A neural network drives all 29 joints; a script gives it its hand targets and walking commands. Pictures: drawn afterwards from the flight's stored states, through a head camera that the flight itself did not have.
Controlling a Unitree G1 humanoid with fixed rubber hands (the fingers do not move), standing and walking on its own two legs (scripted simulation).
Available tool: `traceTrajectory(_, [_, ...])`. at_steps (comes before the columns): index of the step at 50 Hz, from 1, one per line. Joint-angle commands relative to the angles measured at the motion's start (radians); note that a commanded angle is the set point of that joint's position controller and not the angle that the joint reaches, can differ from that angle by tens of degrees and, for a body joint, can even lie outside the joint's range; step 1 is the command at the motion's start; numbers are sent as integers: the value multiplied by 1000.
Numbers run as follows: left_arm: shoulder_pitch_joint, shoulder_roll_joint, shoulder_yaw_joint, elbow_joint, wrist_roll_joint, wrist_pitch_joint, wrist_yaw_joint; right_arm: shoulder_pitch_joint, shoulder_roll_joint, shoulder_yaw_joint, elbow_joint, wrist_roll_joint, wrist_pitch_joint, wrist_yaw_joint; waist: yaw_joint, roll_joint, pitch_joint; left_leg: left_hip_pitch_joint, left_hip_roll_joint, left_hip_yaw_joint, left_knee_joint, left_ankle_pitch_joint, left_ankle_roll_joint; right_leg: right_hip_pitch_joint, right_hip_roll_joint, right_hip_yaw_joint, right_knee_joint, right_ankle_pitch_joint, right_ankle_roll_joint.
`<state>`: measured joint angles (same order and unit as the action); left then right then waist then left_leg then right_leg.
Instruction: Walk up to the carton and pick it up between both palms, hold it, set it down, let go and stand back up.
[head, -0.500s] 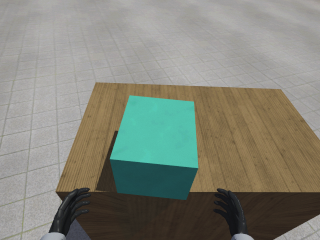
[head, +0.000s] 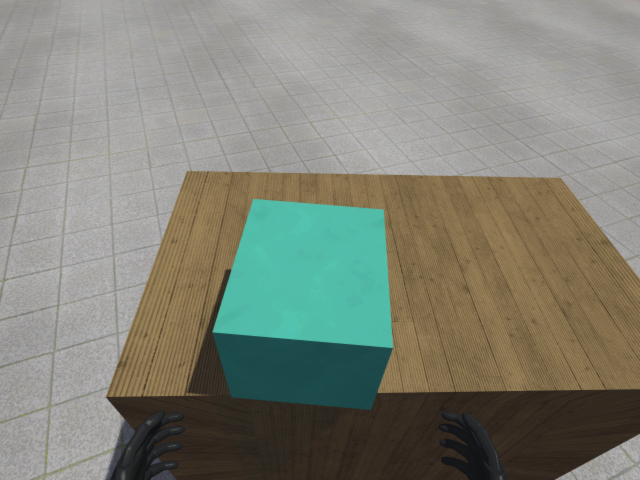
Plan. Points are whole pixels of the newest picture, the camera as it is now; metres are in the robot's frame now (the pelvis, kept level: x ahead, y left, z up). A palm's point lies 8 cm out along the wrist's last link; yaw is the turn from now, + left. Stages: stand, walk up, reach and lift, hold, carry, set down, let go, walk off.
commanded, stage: set down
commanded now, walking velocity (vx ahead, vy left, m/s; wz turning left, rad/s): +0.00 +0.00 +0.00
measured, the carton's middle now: (309, 300) +0.40 +0.03 -0.02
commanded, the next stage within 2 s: let go in 0.24 s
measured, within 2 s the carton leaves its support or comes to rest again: neither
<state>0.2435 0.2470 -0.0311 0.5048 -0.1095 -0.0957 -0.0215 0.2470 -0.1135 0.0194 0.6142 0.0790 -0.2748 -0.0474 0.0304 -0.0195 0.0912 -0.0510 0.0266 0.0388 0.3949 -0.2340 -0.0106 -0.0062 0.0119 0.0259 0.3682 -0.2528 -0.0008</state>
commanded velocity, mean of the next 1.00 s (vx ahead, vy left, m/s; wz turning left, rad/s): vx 0.00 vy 0.00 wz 0.00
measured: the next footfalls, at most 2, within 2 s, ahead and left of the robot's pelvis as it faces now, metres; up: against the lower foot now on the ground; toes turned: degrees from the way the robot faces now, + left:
none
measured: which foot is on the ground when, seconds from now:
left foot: down 0.00-1.00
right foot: down 0.00-1.00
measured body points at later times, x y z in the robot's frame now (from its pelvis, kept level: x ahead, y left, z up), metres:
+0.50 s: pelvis +0.00 +0.00 +0.00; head +0.00 +0.01 +0.45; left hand +0.16 +0.22 -0.09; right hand +0.15 -0.22 -0.09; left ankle +0.00 +0.12 -0.74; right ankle -0.02 -0.12 -0.74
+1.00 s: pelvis +0.00 -0.01 -0.01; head -0.02 +0.00 +0.44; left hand +0.11 +0.24 -0.12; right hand +0.10 -0.26 -0.12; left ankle +0.00 +0.12 -0.74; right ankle -0.02 -0.12 -0.74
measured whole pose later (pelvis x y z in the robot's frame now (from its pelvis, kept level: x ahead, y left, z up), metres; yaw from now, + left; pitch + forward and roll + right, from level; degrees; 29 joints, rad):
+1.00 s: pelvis +0.00 -0.01 -0.01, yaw +1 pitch -3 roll +0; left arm 0.29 0.22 0.01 0.71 0.02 -0.02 0.01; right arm 0.27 -0.22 -0.02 0.82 -0.02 -0.03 -0.01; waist 0.00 0.00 -0.02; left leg -0.16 0.03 0.03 0.48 -0.27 -0.02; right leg -0.11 0.01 0.00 0.46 -0.30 -0.01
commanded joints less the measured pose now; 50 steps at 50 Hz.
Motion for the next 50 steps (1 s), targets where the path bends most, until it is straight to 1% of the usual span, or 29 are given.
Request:
traceTrajectory(1, [-102, 134, 63, -224, -6, -20, 0, -92, -107, -53, -243, -9, -54, -6, -1, 7, -139, 95, -31, 36, -32, 319, -31, -76, 4, -13, -75, 298, 4])
traceTrajectory(2, [-93, 132, 59, -143, 8, -8, -6, -86, -101, -41, -171, -34, -43, -9, -17, 9, -91, 82, -36, 38, -28, 300, -31, -98, 2, -12, -75, 321, 9])
traceTrajectory(3, [-107, 138, 82, -168, 14, -4, -11, -79, -97, -43, -167, -38, -41, -12, -3, 6, -109, 86, -34, 39, -34, 300, -30, -92, 7, -15, -75, 304, 5])
traceTrajectory(5, [-113, 120, 81, -168, 50, 23, 2, -92, -110, -51, -117, -29, -22, 8, 7, 71, -77, 113, -25, 33, -46, 306, -43, -126, 11, -29, -88, 221, -12])
traceTrajectory(6, [-118, 122, 73, -174, 32, 29, 3, -108, -106, -57, -161, -36, -24, 5, -2, 34, -88, 102, -27, 40, -46, 283, -34, -121, 11, -28, -95, 204, -8])
traceTrajectory(8, [-125, 109, 68, -160, 44, 46, 11, -111, -110, -61, -125, -44, -7, 7, -5, 43, -60, 86, -27, 36, -50, 275, -38, -120, 9, -29, -92, 191, -8])
traceTrajectory(9, [-137, 115, 72, -188, 31, 40, 10, -102, -107, -58, -158, -40, -10, 5, -9, 26, -86, 84, -31, 42, -48, 266, -32, -106, 3, -20, -90, 211, -4])
traceTrajectory(10, [-140, 91, 59, -109, 58, 66, 10, -115, -119, -51, -68, -56, 5, 13, -11, 62, -55, 85, -29, 41, -51, 243, -38, -141, 5, -25, -90, 191, -10])
traceTrajectory(11, [-139, 114, 77, -177, 49, 57, 14, -115, -116, -65, -151, -45, -7, 16, 3, 56, -100, 85, -30, 48, -46, 262, -33, -120, 3, -27, -85, 205, -11])
traceTrajectory(12, [-144, 100, 63, -155, 61, 67, 24, -130, -120, -61, -105, -49, 0, 23, 1, 77, -74, 83, -26, 42, -49, 253, -41, -144, 7, -33, -80, 187, -12])
traceTrajectory(13, [-138, 114, 72, -184, 55, 67, 27, -113, -119, -68, -135, -45, -2, 19, -13, 54, -85, 81, -26, 44, -40, 273, -36, -123, 4, -28, -80, 218, -10])
traceTrajectory(14, [-130, 97, 68, -154, 71, 82, 32, -115, -140, -76, -85, -61, 2, 24, -16, 66, -87, 90, -21, 39, -42, 272, -44, -137, 13, -40, -75, 213, -11])
traceTrajectory(15, [-124, 112, 76, -188, 49, 74, 27, -108, -125, -72, -143, -50, -8, 21, -11, 27, -122, 82, -25, 47, -31, 292, -34, -112, 6, -31, -74, 252, -5])
traceTrajectory(17, [-118, 86, 73, -141, 83, 97, 26, -113, -147, -75, -46, -63, 0, 28, -23, 55, -106, 110, -25, 35, -35, 305, -44, -128, 9, -37, -72, 274, -2])
traceTrajectory(20, [-132, 103, 88, -166, 72, 104, 27, -119, -140, -73, -96, -67, -6, 28, -15, 29, -114, 90, -32, 48, -38, 255, -35, -137, 3, -34, -77, 247, 1])
traceTrajectory(23, [-128, 69, 87, -124, 110, 141, 33, -130, -155, -76, 9, -84, 12, 45, -9, 58, -79, 104, -22, 42, -39, 297, -42, -161, 20, -55, -75, 224, -13])
traceTrajectory(25, [-149, 77, 76, -142, 89, 143, 33, -151, -163, -85, -38, -91, 4, 44, -20, 32, -128, 114, -24, 48, -33, 270, -35, -169, 14, -50, -80, 202, -7])
traceTrajectory(27, [-157, 76, 78, -108, 97, 158, 34, -158, -151, -84, -13, -109, 13, 44, -27, 20, -105, 91, -27, 49, -33, 226, -25, -181, 7, -46, -76, 211, -4])
traceTrajectory(28, [-177, 90, 82, -119, 88, 160, 34, -176, -151, -82, -36, -112, 13, 45, -17, 3, -119, 79, -25, 50, -39, 200, -22, -181, 6, -46, -71, 199, -1])
traceTrajectory(33, [-164, 82, 79, -131, 86, 164, 48, -147, -154, -82, -29, -108, 15, 54, -14, 2, -159, 74, -27, 53, -30, 215, -18, -163, 5, -41, -54, 242, 2])
traceTrajectory(37, [-156, 76, 81, -131, 106, 175, 47, -143, -170, -97, 9, -101, 14, 55, -24, 50, -129, 91, -30, 49, -25, 256, -32, -159, 8, -48, -46, 291, 1])
traceTrajectory(38, [-164, 75, 76, -132, 107, 179, 47, -139, -174, -96, 22, -101, 15, 57, -34, 40, -126, 94, -30, 48, -26, 234, -29, -166, 4, -44, -54, 271, 1])
traceTrajectory(39, [40, 113, 103, 29, 135, 100, 50, -19, -259, -95, 87, -90, 123, 25, 9, 101, -223, -44, 58, -52, 76, 452, 20, -126, -73, 34, 38, 393, -19])
traceTrajectory(40, [67, 129, 97, 55, 134, 81, 42, -15, -256, -89, 68, -86, 165, 19, -8, 76, -227, -44, 75, -63, 66, 398, 28, -84, -102, 49, 34, 375, -16])
traceTrajectory(41, [33, 131, 97, 48, 130, 61, 37, -10, -246, -85, 58, -90, 183, 18, -24, 38, -243, -4, 92, -79, 67, 474, 38, -86, -107, 54, 62, 456, -20])
traceTrajectory(42, [26, 116, 100, 45, 130, 47, 35, -5, -248, -86, 63, -92, 193, 20, -16, 0, -281, 13, 100, -81, 74, 496, 45, -89, -108, 48, 73, 469, -17])
traceTrajectory(44, [9, 100, 90, 53, 126, 38, 34, -13, -241, -80, 71, -91, 210, 25, -22, -12, -212, -27, 92, -76, 64, 367, 39, -132, -107, 56, 33, 405, -15])
traceTrajectory(47, [13, 107, 82, 81, 128, 38, 33, -3, -240, -74, 81, -96, 217, 30, -31, 32, -119, -75, 86, -78, 37, 329, 34, -166, -110, 68, 29, 376, -14])
traceTrajectory(50, [35, 113, 76, 104, 123, 35, 36, 9, -245, -72, 103, -95, 223, 34, -28, 19, -47, -107, 86, -92, 19, 264, 33, -194, -109, 73, 1, 317, -14])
